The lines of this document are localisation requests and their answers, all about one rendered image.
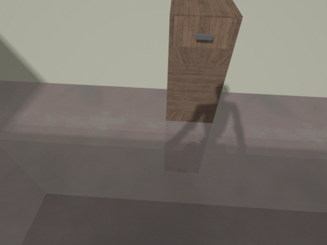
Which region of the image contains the handle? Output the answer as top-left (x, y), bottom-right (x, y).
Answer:
top-left (195, 32), bottom-right (213, 40)

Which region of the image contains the drawer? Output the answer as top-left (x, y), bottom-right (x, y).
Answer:
top-left (173, 16), bottom-right (238, 49)

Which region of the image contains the cabinet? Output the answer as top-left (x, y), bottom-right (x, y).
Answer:
top-left (166, 0), bottom-right (243, 123)

